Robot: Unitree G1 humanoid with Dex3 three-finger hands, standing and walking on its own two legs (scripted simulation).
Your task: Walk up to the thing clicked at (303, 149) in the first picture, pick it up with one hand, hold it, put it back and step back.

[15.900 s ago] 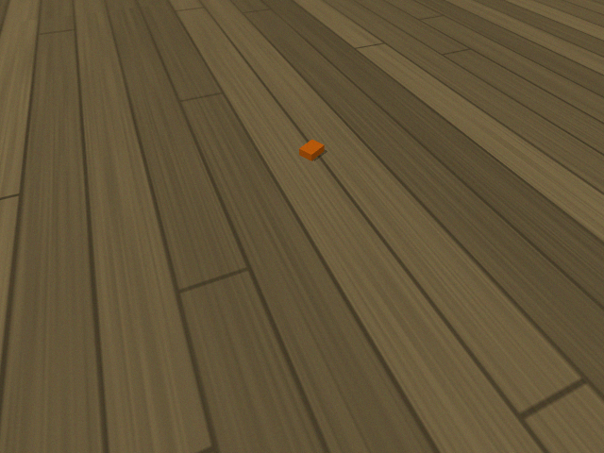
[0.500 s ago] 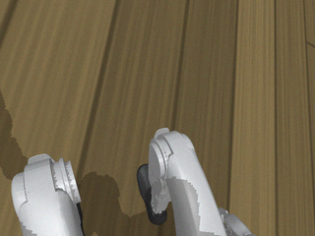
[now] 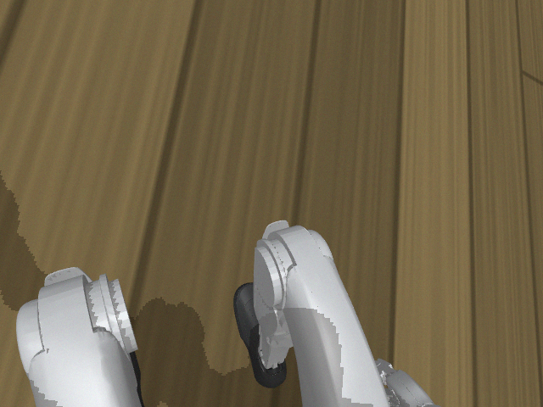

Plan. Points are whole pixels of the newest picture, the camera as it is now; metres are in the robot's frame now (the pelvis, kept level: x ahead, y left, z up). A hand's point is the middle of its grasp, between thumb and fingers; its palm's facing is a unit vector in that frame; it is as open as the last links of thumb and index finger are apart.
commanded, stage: rise first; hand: left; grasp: from above
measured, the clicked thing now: out of the picture +0.50 +0.38 -0.30
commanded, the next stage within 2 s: approach in 1.92 s
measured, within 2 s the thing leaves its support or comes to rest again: neither
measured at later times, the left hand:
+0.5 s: hand out of the picture +0.46 +0.41 -0.16, palm faces -0.44 -0.11 -0.89, open 14.2 cm
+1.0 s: hand out of the picture +0.46 +0.41 -0.16, palm faces -0.42 -0.11 -0.90, open 14.3 cm
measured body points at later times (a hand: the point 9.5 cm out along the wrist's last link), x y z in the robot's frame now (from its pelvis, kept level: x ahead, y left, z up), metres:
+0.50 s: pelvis +0.00 +0.00 +0.00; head +0.26 +0.12 +0.35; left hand +0.48 +0.41 -0.11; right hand +0.07 -0.27 -0.08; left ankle +0.07 +0.13 -0.28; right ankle +0.12 -0.13 -0.28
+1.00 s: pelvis +0.00 +0.00 +0.00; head +0.26 +0.12 +0.35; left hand +0.48 +0.41 -0.11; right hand +0.07 -0.27 -0.07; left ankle +0.07 +0.13 -0.28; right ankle +0.12 -0.13 -0.28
